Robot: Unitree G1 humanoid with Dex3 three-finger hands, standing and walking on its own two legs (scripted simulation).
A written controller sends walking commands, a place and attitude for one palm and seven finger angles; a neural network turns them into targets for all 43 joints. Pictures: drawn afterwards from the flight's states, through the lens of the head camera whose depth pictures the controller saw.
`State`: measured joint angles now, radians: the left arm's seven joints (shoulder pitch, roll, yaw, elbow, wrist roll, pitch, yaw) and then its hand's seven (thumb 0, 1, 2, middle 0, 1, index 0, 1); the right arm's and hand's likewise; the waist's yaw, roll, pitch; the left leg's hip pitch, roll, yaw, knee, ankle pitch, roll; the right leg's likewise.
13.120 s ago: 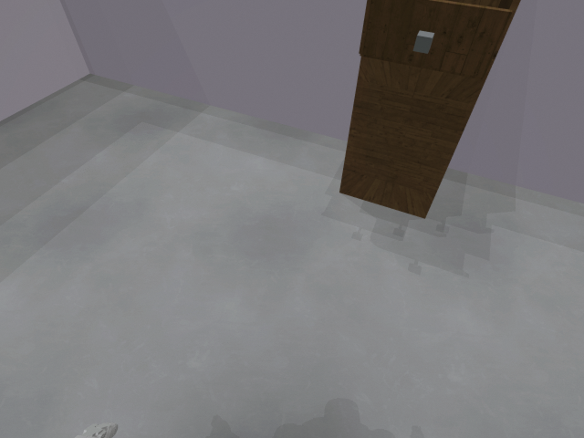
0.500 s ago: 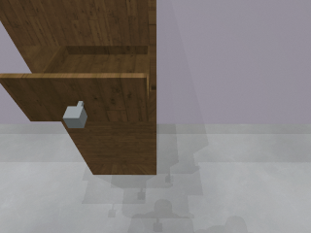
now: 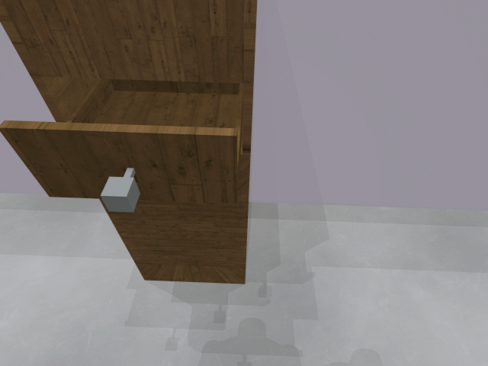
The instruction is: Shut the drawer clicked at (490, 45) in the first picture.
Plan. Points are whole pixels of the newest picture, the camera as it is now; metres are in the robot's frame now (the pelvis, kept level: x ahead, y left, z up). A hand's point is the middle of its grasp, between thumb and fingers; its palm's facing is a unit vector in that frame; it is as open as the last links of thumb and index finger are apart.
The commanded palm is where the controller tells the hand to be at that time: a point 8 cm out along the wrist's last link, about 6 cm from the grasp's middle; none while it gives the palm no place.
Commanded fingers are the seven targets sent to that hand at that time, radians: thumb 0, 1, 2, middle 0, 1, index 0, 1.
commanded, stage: look again from close up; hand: left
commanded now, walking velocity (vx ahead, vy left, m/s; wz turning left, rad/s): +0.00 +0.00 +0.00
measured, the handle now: (125, 185) +0.38 +0.24 +0.08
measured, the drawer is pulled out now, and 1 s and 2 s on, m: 0.16 0.16 0.16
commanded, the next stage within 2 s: shuffle to correct the standing spot in 0.52 s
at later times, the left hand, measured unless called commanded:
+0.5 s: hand out of the picture +0.00 +0.18 -0.17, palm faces +0.03 -0.98 -0.19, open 7.4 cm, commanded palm none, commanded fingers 0.00 0.90 0.90 -0.20 -0.30 -0.20 -0.30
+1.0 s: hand out of the picture +0.00 +0.21 -0.17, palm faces +0.03 -0.96 -0.28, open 7.4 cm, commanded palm none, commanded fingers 0.00 0.90 0.90 -0.20 -0.30 -0.20 -0.30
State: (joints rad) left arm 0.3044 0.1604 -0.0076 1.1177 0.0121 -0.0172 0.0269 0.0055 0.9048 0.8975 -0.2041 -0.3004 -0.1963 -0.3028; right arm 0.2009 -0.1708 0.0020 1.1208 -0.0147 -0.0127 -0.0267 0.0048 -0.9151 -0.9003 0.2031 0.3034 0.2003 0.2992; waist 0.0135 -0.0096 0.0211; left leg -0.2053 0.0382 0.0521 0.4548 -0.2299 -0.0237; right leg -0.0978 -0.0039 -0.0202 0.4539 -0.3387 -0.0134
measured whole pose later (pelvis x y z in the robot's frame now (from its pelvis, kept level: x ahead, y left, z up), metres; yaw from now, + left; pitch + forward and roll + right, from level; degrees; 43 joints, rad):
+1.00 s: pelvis -0.03 +0.01 -0.01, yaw +1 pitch -1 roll +0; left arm 0.27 0.19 0.01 0.98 0.02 0.02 0.04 0.01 0.90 0.90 -0.21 -0.30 -0.20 -0.30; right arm 0.20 -0.21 -0.05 0.96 -0.03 0.03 -0.02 0.01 -0.91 -0.90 0.20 0.30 0.20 0.30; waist 0.00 0.04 0.05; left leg -0.33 0.03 0.05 0.59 -0.24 -0.01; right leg -0.22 -0.02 -0.03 0.61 -0.37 0.00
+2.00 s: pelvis -0.03 +0.03 +0.00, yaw +0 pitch -2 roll +0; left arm 0.32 0.14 -0.01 1.09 0.01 -0.01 0.04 0.00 0.91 0.90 -0.20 -0.30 -0.20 -0.30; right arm 0.24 -0.16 -0.01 1.12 -0.01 0.01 -0.02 0.01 -0.91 -0.90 0.20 0.30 0.20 0.30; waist 0.00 -0.01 0.02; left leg -0.23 0.02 0.06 0.46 -0.19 0.02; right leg -0.12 -0.02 0.00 0.44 -0.28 0.02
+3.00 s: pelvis -0.05 +0.00 -0.05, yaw +2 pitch +5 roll -1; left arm 0.61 0.20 0.10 -0.05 -0.21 -0.30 -0.17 0.02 0.90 0.90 -0.52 -0.64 -0.51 -0.64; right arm 0.17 -0.24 -0.05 0.45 0.02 -0.17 -0.03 0.01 -0.90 -0.90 0.20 0.30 0.20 0.30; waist 0.04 -0.04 -0.08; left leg -0.64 0.04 -0.01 0.92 -0.36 -0.02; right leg -0.51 -0.01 -0.06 0.93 -0.50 -0.02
